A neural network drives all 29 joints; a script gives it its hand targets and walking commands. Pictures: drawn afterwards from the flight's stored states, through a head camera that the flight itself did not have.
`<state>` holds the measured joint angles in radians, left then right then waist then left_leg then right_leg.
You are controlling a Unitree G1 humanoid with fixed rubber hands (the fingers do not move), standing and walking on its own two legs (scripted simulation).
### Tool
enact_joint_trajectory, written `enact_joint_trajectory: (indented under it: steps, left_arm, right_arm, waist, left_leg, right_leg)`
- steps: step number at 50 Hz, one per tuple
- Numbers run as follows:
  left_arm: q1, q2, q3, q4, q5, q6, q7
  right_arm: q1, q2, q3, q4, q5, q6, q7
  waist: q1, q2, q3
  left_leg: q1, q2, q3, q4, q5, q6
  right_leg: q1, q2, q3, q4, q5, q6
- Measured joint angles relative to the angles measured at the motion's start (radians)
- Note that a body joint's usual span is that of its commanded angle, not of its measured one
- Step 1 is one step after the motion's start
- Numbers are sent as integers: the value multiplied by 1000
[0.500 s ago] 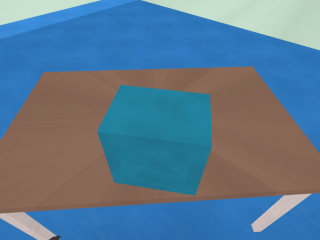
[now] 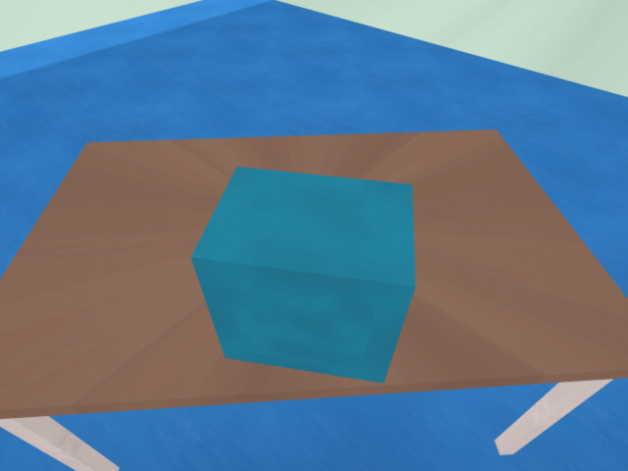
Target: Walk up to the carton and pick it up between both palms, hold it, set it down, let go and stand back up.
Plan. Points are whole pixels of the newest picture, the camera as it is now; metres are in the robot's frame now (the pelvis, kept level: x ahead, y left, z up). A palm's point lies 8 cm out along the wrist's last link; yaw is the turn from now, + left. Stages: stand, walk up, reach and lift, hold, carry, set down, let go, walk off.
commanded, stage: stand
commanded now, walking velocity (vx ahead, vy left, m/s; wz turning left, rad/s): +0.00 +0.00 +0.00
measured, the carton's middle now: (312, 277) +0.42 +0.01 -0.01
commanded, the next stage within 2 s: none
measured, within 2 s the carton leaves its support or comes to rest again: neither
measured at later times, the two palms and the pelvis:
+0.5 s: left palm out of the picture +0.09 +0.30 -0.10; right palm out of the picture +0.09 -0.32 -0.10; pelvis +0.00 +0.00 +0.00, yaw +0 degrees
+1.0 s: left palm out of the picture +0.09 +0.30 -0.10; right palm out of the picture +0.08 -0.32 -0.10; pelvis +0.00 +0.00 +0.00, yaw +0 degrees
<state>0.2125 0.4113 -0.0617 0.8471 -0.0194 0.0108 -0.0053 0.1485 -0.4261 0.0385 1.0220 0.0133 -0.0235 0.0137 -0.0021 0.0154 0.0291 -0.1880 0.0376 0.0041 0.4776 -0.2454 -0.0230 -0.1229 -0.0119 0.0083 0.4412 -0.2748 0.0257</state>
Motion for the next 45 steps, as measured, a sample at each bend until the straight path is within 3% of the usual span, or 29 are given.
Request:
enact_joint_trajectory:
  steps: [45]
  left_arm:
    - [-9, -1, 0, 31, 0, 0, -1]
  right_arm:
    - [-18, 3, 0, 18, 0, 1, 0]
  waist:
    - [0, -5, 11]
  left_leg:
    - [0, 0, 0, -1, 1, 0]
  right_leg:
    - [0, 0, 0, 0, 1, 0]
